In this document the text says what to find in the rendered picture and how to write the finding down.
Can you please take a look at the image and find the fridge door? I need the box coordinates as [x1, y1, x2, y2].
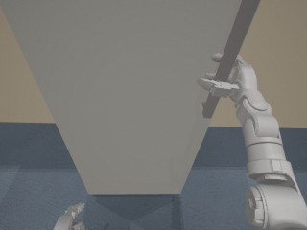
[0, 0, 262, 195]

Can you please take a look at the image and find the robot left hand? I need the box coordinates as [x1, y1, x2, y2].
[53, 202, 87, 230]

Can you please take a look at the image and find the handle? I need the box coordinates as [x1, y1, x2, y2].
[202, 0, 260, 119]

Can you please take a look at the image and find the robot right hand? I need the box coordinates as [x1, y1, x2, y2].
[197, 52, 258, 103]

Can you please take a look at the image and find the right robot upper arm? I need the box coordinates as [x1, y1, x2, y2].
[245, 184, 307, 230]

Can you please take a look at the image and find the robot right forearm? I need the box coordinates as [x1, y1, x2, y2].
[234, 89, 307, 213]

